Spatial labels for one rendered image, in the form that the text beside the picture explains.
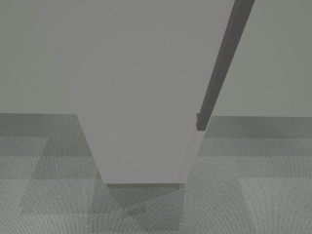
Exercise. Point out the fridge door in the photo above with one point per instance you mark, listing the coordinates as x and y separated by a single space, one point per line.
136 73

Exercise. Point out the handle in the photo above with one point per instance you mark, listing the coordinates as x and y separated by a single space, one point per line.
237 21

